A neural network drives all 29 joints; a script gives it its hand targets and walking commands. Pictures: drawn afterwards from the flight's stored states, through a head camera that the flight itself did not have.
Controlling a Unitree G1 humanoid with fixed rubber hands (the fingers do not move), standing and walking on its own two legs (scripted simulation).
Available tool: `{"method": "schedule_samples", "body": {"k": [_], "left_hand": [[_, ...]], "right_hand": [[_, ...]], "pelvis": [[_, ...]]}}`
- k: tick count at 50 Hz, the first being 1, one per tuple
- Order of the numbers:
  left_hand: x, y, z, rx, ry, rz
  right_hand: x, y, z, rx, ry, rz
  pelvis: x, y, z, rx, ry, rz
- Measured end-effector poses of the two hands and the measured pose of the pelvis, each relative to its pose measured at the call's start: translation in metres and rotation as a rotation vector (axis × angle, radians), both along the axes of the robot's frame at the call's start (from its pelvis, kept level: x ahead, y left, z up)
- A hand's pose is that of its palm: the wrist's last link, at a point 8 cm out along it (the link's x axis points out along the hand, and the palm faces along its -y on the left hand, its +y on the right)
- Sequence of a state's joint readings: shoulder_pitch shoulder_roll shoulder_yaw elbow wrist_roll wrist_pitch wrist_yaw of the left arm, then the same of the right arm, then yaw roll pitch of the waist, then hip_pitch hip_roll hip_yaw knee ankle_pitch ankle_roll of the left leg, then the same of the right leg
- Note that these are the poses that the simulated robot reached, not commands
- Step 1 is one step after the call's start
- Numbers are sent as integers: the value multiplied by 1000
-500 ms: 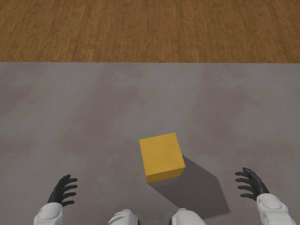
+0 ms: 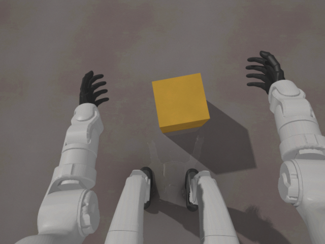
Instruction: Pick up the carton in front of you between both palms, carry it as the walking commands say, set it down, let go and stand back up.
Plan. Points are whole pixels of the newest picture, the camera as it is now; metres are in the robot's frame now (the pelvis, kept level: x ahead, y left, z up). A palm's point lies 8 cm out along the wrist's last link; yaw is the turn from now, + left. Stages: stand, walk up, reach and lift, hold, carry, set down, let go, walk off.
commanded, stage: reach and lift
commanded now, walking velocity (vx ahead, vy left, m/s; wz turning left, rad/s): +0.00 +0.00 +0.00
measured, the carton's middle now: (179, 106) +0.52 -0.02 -0.55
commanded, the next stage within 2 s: none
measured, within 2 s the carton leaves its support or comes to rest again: leaves its support in 2.00 s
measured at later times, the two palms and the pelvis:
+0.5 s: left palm (118, 86) +0.50 +0.17 -0.19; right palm (243, 64) +0.56 -0.20 -0.18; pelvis +0.02 +0.00 -0.04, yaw +1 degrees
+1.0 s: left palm (133, 106) +0.49 +0.17 -0.42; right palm (222, 94) +0.54 -0.20 -0.42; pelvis -0.04 +0.02 -0.26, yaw +3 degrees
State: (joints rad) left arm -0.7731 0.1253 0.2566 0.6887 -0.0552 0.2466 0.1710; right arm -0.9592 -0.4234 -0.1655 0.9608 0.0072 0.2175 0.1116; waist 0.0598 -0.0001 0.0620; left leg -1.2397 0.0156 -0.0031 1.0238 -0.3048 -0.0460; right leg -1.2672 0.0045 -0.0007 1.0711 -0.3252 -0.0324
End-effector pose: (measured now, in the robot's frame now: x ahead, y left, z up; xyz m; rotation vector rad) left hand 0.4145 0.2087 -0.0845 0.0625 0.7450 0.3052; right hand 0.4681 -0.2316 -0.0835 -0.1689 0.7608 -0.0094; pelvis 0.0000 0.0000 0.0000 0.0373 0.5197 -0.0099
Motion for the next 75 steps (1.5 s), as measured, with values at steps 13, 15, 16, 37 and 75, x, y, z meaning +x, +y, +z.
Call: {"method": "schedule_samples", "body": {"k": [13,15,16,37,75], "left_hand": [[79,-36,-31,-36,-82,27],[84,-38,-39,-35,-86,27],[85,-38,-43,-35,-86,28],[78,-38,-234,-57,-37,-18],[91,-50,-390,-82,-2,-62]], "right_hand": [[91,22,-28,57,-75,41],[98,23,-36,57,-80,43],[100,23,-40,58,-81,43],[69,24,-241,45,-42,-43],[78,46,-393,64,-40,-19]], "pelvis": [[-7,-6,-24,19,167,-9],[-3,-6,-23,22,193,-8],[0,-6,-23,23,207,-7],[-2,18,-158,37,369,-1],[-30,14,-305,44,102,28]]}}
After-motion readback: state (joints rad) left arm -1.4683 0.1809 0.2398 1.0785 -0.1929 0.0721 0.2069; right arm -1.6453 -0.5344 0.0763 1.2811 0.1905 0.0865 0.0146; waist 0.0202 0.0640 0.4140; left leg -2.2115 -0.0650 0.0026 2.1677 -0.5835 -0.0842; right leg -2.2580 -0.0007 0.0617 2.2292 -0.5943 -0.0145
